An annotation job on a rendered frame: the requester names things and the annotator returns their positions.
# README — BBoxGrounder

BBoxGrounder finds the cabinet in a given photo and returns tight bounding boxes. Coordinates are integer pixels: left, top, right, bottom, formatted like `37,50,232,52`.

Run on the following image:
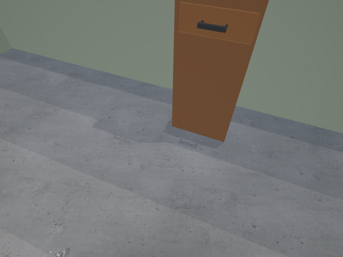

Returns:
172,0,269,142

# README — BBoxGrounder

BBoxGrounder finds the handle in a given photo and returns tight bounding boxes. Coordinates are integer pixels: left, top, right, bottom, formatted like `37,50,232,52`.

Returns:
197,20,228,33

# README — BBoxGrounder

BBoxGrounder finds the drawer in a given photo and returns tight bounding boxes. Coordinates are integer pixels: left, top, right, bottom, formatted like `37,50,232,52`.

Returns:
178,2,260,44

